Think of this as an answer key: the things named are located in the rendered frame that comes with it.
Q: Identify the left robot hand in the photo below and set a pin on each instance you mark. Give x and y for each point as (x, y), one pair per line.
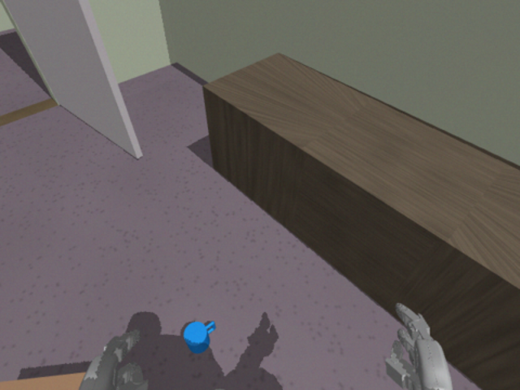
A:
(104, 373)

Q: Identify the right robot hand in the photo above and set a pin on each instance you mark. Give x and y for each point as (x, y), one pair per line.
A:
(425, 354)

